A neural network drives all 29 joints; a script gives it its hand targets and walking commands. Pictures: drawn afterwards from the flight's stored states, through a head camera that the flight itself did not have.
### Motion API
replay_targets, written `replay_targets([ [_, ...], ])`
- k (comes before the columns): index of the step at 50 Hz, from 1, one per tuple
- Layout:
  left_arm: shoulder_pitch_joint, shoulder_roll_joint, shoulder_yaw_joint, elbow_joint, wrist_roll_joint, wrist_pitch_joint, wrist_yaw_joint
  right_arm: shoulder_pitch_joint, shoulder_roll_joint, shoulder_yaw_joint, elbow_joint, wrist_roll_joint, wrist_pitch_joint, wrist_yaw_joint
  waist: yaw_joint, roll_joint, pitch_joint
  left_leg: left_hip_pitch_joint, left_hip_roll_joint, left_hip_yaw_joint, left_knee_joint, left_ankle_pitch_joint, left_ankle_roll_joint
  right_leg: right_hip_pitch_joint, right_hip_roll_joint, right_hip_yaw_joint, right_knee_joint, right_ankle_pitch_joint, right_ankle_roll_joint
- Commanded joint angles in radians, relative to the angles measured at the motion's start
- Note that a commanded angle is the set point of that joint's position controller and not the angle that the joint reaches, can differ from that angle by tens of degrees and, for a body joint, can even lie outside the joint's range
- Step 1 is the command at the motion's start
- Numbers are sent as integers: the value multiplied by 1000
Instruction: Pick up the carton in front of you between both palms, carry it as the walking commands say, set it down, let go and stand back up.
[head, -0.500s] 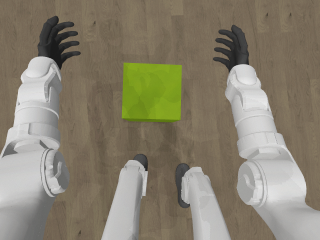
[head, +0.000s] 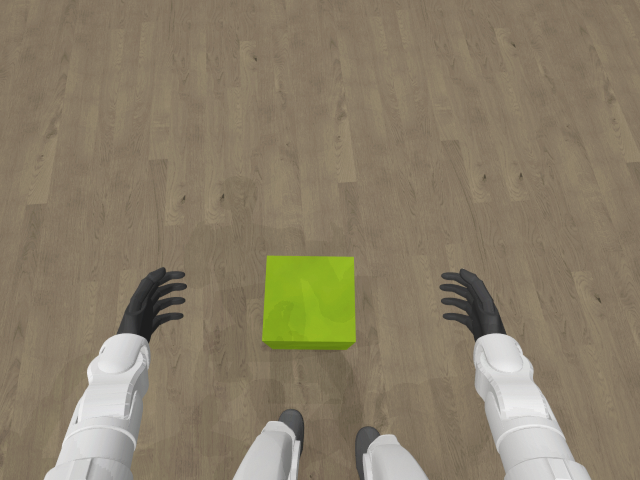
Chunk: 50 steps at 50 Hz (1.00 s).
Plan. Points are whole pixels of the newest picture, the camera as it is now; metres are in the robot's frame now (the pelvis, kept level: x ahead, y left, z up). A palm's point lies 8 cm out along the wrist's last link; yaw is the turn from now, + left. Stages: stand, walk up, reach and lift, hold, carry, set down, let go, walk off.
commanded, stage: let go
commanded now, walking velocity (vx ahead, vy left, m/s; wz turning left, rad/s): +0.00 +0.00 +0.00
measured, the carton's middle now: (309, 306) +0.43 +0.04 -0.61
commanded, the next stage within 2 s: stand in 0.78 s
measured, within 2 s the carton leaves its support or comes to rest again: neither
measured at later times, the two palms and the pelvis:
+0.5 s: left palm (138, 449) +0.18 +0.20 -0.02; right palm (608, 455) +0.18 -0.27 -0.02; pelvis +0.02 -0.03 +0.04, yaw +1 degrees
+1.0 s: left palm (89, 448) +0.18 +0.26 -0.04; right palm (629, 465) +0.17 -0.30 -0.04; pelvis +0.04 -0.02 +0.04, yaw +0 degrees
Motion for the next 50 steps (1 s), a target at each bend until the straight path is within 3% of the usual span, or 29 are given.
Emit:
replay_targets([
  [1, 95, 74, -5, -108, -13, -40, 10, 96, -86, -1, -90, 6, -41, 14, -2, 54, -565, 812, 66, -81, -28, 649, -44, 79, 15, -40, -103, 252, 1],
  [12, 444, 53, -85, -245, -23, -58, 28, 403, -136, 57, -196, 54, -71, 60, -18, 0, -190, 845, 28, -3, -280, 326, -53, 595, -10, -25, -314, 280, -6],
  [22, 501, 73, -103, -311, -7, 47, 14, 474, -159, 86, -245, 69, 13, 88, -31, -42, 109, 1008, -3, 36, -323, 142, -52, 588, -57, -6, -437, 115, -31],
  [27, 497, 77, -98, -311, 2, 90, 11, 463, -161, 87, -250, 65, 54, 90, -25, -37, 163, 1044, -7, 39, -304, 132, -51, 582, -65, -2, -440, 98, -34],
  [38, 508, 67, -105, -327, 3, 101, 18, 479, -172, 74, -258, 46, 74, 90, -32, -13, 111, 1015, 10, 20, -316, 241, -50, 725, -24, -11, -381, 264, -17],
  [39, 475, 102, -103, -373, 24, 155, 43, 528, -189, 71, -209, 64, 46, 70, -46, 22, 50, 987, -14, 29, -287, 221, -62, 796, -27, -18, -343, 344, -17],
  [40, 476, 178, -76, -184, -26, 79, 70, 443, -282, 45, -58, 59, 5, 31, -20, -52, 4, 898, 66, 10, -271, 207, -52, 722, -45, -13, -316, 210, 9],
  [43, 493, 136, -82, -142, -6, 2, 84, 446, -263, 40, -15, 44, -46, 8, -29, -12, 56, 822, 89, -48, -303, 106, -29, 707, -53, 26, -323, 98, -5],
  [45, 494, 135, -83, -113, -5, -17, 87, 435, -261, 43, 16, 46, -61, 5, -28, 10, 72, 802, 96, -61, -312, 117, -23, 704, -55, 36, -323, 121, -10],
  [50, 503, 155, -83, -54, 0, -42, 105, 443, -268, 42, 80, 42, -83, -4, -29, 18, 40, 831, 109, -71, -288, 294, -27, 728, -66, 48, -310, 253, -12],
])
